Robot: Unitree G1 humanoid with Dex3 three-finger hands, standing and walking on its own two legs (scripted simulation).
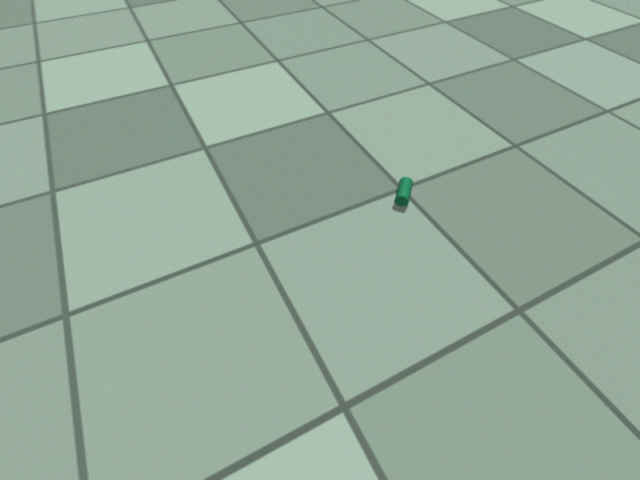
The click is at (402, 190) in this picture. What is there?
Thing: lying can
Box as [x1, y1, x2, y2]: [395, 177, 412, 206]
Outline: 408,177 403,177 399,181 395,202 400,206 406,205 408,202 412,184 411,179
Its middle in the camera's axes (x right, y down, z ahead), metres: +0.40 -0.23 +1.79
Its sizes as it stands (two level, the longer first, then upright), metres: 0.138 0.063 0.063
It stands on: the floor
